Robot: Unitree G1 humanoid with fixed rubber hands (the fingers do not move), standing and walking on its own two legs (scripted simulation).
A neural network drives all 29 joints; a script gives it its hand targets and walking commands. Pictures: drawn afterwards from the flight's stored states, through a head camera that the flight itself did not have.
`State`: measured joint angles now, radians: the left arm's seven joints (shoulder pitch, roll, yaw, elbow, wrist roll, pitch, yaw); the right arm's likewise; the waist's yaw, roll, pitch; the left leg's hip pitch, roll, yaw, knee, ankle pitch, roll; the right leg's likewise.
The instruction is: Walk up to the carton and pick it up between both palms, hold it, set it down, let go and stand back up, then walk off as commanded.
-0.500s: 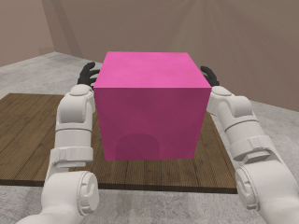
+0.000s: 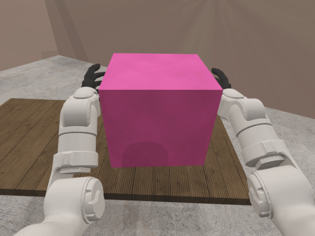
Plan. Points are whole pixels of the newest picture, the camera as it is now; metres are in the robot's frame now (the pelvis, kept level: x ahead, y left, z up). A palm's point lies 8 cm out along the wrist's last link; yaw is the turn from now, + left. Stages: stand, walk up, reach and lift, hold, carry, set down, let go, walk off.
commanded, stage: hold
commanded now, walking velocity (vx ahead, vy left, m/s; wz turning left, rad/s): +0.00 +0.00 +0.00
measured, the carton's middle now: (157, 107) +0.39 +0.01 +0.22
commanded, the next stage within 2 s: set down in 1.76 s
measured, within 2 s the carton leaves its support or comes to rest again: neither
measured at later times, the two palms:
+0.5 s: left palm (90, 94) +0.37 +0.17 +0.26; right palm (222, 97) +0.37 -0.15 +0.26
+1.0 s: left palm (90, 96) +0.37 +0.17 +0.26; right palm (222, 99) +0.37 -0.15 +0.25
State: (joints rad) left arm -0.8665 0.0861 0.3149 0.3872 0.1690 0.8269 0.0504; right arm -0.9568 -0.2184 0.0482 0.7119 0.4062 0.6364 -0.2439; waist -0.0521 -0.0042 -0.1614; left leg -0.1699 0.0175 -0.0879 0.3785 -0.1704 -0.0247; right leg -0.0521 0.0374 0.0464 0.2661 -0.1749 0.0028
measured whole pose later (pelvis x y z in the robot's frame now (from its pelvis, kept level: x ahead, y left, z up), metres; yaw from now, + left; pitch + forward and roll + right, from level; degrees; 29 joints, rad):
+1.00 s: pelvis +0.00 +0.00 +0.00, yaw +0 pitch -2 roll -1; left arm -0.85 0.08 0.30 0.36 0.16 0.83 0.05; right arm -0.93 -0.21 0.04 0.68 0.40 0.64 -0.25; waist -0.05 0.00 -0.16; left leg -0.18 0.02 -0.09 0.38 -0.17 -0.02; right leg -0.06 0.04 0.05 0.27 -0.17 0.00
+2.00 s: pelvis -0.01 +0.00 +0.00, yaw +0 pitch -4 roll -1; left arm -0.93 0.07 0.38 0.42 0.21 0.73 0.03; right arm -1.01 -0.19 -0.03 0.76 0.35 0.55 -0.22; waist -0.07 -0.02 -0.12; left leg -0.15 0.01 -0.09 0.36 -0.15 -0.03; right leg -0.04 0.04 0.04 0.27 -0.17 0.00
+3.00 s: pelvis +0.00 -0.01 +0.00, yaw +1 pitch -3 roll -1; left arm -0.85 0.05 0.36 0.60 0.24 0.41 0.01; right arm -0.84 -0.08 -0.16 0.89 0.09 0.16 -0.14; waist 0.01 -0.05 -0.01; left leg -0.13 0.01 -0.08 0.32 -0.14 -0.03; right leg -0.02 0.02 0.00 0.24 -0.17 -0.01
